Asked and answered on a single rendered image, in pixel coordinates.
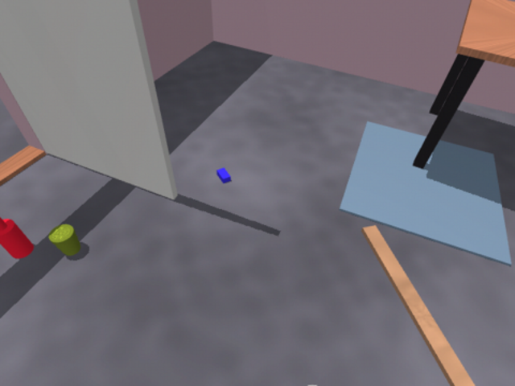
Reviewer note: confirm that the table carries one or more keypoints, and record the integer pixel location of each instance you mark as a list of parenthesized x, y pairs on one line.
[(488, 34)]

